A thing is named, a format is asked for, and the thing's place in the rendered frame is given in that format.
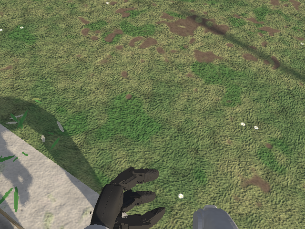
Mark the robot right shin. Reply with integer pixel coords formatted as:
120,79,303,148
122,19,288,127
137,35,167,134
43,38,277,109
203,204,217,211

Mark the left robot hand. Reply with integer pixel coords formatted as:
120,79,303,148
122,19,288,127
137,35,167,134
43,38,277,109
90,167,166,229

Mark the robot right thigh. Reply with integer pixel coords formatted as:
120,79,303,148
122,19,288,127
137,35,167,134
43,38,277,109
193,207,238,229

